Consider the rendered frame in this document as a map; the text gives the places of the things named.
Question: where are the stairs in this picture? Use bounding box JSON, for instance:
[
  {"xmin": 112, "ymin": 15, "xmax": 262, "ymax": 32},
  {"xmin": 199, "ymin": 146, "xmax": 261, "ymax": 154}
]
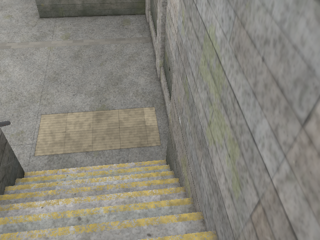
[{"xmin": 0, "ymin": 159, "xmax": 218, "ymax": 240}]

